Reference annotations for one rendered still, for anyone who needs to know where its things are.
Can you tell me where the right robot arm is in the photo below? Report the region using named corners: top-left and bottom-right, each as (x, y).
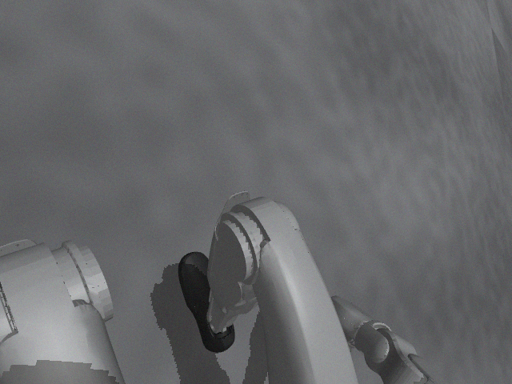
top-left (354, 320), bottom-right (449, 384)

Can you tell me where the right robot foot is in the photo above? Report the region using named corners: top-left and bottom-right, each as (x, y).
top-left (178, 252), bottom-right (235, 353)

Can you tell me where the right robot hand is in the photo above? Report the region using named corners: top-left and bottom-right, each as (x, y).
top-left (331, 296), bottom-right (375, 352)

